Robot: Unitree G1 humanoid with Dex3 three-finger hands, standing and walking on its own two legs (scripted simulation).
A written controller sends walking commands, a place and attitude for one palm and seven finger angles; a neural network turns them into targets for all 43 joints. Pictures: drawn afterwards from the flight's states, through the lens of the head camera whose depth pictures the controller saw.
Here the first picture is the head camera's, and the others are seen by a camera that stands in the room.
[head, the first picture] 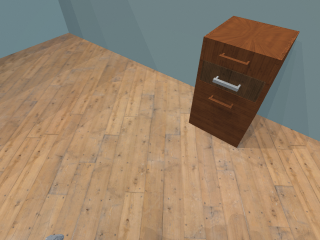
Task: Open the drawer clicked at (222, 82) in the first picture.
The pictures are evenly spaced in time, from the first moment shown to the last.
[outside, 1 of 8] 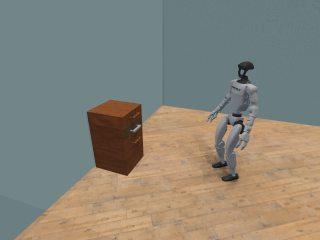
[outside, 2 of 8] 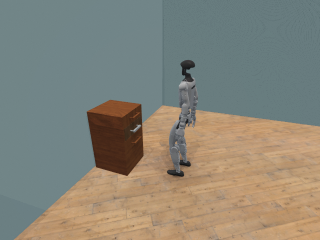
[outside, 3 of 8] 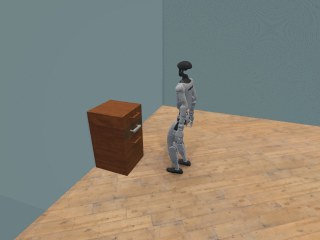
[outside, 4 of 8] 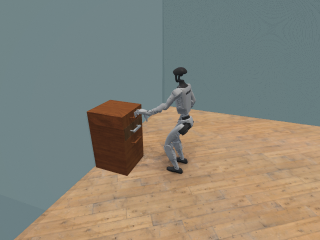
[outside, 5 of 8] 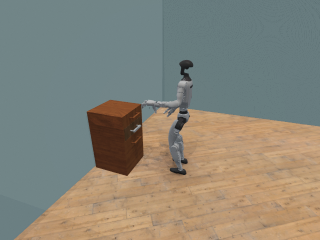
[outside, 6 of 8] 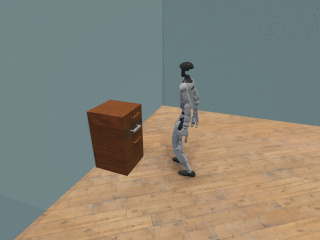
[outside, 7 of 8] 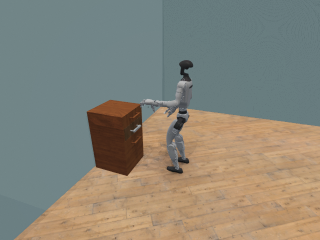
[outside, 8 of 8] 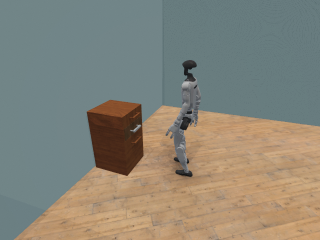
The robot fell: no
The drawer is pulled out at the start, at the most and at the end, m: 0.00 0.00 0.00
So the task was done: no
